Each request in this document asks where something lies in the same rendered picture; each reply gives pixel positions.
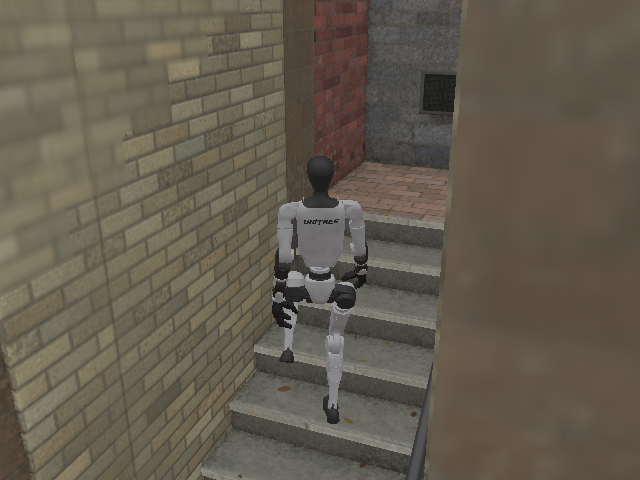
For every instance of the stairs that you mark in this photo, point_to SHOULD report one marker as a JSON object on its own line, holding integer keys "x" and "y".
{"x": 262, "y": 449}

